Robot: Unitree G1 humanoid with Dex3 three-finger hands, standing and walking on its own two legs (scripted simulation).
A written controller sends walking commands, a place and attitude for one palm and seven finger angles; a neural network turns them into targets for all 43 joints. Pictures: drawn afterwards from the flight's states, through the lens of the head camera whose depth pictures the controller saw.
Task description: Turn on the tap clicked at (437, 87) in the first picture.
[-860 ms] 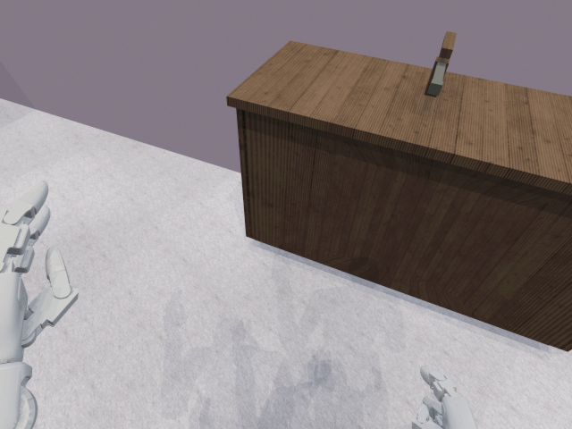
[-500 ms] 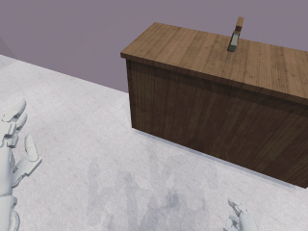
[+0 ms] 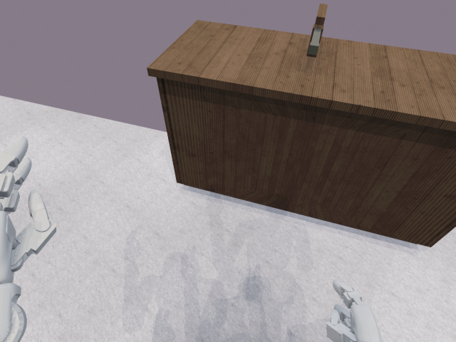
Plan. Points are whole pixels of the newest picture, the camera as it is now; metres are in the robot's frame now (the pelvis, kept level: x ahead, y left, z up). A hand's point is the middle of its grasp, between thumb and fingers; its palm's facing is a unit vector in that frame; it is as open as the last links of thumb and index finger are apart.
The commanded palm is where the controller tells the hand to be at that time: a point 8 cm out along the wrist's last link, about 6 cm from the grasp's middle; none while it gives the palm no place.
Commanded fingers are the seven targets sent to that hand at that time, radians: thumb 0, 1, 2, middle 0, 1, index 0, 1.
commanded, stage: walk to a spot facing it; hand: left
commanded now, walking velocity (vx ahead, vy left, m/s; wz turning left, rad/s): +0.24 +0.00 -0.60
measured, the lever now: (313, 48) +0.94 -0.19 +0.10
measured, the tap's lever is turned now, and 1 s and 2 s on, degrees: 0 0 0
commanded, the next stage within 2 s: turn to face it in 0.54 s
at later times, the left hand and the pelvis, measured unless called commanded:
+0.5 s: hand (114, 161) +0.31 +0.20 +0.19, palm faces +0.22 -0.89 -0.39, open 7.4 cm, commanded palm +0.27 +0.24 +0.20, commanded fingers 0.00 0.90 0.90 -0.20 -0.30 -0.20 -0.30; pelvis +0.04 +0.01 +0.02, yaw -15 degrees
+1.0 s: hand (238, 134) +0.38 +0.02 +0.20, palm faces -0.10 -0.81 -0.57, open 7.4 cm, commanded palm +0.36 +0.10 +0.20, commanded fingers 0.00 0.90 0.90 -0.20 -0.30 -0.20 -0.30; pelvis +0.08 -0.07 +0.00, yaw -29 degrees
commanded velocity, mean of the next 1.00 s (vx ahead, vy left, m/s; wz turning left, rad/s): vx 0.17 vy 0.00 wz -0.40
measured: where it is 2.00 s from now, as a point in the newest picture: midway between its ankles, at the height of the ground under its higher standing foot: outside the picture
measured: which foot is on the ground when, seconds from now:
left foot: down 0.00-0.08, up 0.10-0.36, down 0.38-0.76, up 0.78-1.00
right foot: down 0.00-0.38, up 0.40-0.74, down 0.76-1.00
